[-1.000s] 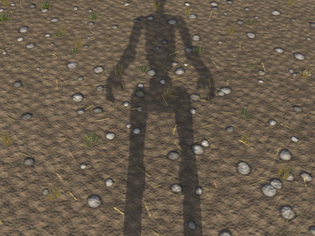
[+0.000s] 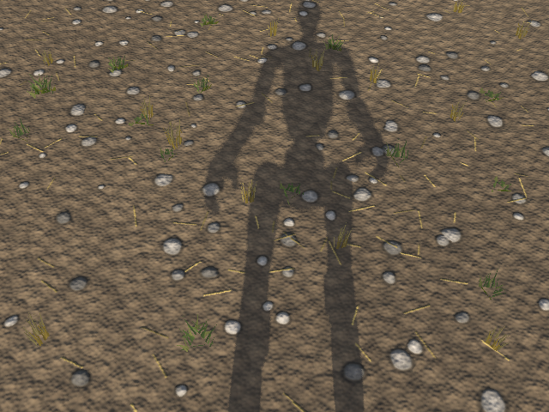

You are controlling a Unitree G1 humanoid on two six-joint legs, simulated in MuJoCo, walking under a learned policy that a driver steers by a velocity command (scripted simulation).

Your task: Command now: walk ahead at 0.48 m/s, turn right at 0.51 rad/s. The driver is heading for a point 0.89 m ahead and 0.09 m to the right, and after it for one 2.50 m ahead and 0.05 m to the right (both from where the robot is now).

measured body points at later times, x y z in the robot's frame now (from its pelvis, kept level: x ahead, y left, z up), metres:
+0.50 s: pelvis +0.27 -0.09 -0.01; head +0.31 -0.11 +0.44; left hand +0.47 +0.14 -0.10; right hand +0.31 -0.39 -0.12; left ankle +0.28 +0.09 -0.65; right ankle +0.29 -0.16 -0.74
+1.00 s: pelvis +0.56 -0.10 -0.02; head +0.61 -0.10 +0.43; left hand +0.68 +0.17 -0.13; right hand +0.72 -0.38 -0.11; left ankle +0.65 -0.04 -0.74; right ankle +0.41 -0.22 -0.63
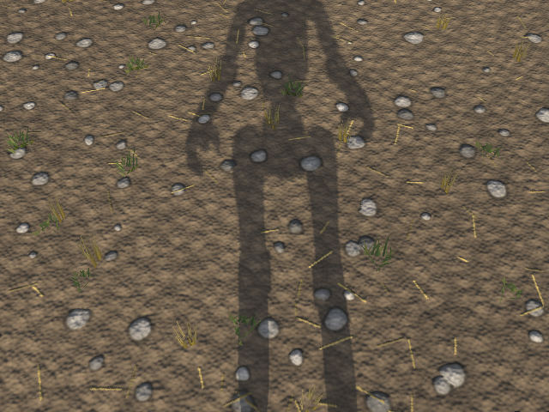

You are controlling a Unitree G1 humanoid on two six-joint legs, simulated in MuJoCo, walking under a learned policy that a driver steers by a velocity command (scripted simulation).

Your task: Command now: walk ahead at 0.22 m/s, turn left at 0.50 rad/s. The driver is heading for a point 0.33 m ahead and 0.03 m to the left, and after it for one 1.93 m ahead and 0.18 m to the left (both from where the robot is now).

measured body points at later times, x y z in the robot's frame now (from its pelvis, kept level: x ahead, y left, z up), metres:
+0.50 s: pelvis +0.15 -0.04 +0.01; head +0.17 -0.05 +0.46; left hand +0.19 +0.26 -0.07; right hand +0.39 -0.26 -0.08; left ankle +0.09 +0.08 -0.65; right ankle +0.21 -0.15 -0.73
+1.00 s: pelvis +0.30 +0.07 +0.02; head +0.31 +0.09 +0.47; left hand +0.35 +0.37 -0.10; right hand +0.42 -0.18 -0.09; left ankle +0.21 +0.15 -0.73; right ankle +0.40 -0.07 -0.64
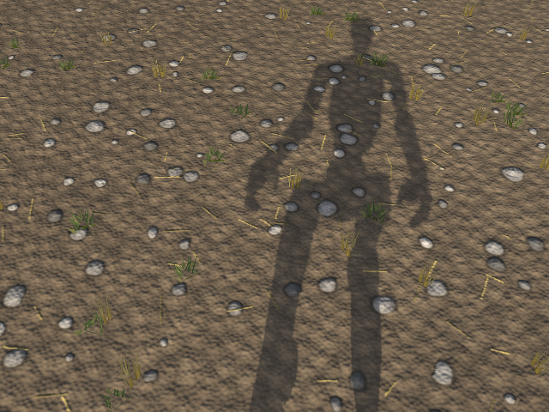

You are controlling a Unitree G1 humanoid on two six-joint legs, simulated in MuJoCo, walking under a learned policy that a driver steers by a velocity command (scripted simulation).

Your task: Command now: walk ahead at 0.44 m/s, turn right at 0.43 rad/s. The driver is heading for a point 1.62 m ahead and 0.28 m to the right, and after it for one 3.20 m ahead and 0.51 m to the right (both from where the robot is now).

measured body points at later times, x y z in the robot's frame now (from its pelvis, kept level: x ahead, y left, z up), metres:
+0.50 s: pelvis +0.17 -0.04 -0.01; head +0.22 -0.07 +0.43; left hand +0.39 +0.19 -0.10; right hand +0.26 -0.35 -0.11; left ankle +0.27 +0.12 -0.68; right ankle +0.23 -0.12 -0.75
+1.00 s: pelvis +0.22 -0.01 -0.01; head +0.25 -0.01 +0.44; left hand +0.47 +0.18 -0.11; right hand +0.25 -0.31 -0.11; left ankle +0.30 +0.10 -0.74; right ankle +0.15 -0.12 -0.75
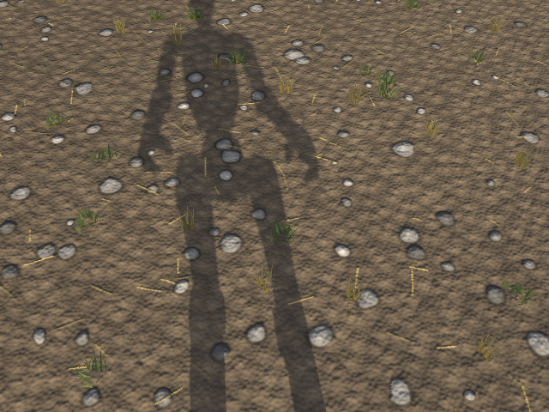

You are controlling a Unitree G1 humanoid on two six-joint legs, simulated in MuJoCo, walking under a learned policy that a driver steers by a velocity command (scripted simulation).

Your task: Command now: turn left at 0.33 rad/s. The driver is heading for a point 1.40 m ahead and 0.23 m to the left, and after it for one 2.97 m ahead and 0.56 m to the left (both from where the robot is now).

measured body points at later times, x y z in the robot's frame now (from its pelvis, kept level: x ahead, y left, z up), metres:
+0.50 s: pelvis +0.08 +0.08 +0.01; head +0.09 +0.11 +0.45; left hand +0.13 +0.39 -0.10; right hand +0.24 -0.16 -0.08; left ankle +0.04 +0.15 -0.74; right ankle +0.10 -0.09 -0.65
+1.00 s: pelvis +0.35 +0.12 +0.00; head +0.39 +0.13 +0.45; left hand +0.40 +0.42 -0.10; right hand +0.52 -0.11 -0.11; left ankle +0.22 +0.23 -0.64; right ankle +0.42 +0.07 -0.73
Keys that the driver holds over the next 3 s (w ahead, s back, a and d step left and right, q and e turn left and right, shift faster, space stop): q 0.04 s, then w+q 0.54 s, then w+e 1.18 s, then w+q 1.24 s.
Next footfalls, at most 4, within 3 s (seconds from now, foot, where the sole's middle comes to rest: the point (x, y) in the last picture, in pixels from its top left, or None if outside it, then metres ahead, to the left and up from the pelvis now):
0.34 left None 0.08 0.16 -0.77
0.84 right None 0.46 0.08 -0.77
1.32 left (142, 329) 0.68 0.35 -0.77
1.84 right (255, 247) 0.93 0.05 -0.77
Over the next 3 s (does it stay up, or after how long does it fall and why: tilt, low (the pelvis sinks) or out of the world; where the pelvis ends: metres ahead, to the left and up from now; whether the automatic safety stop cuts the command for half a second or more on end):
stays up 1.45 0.14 0.00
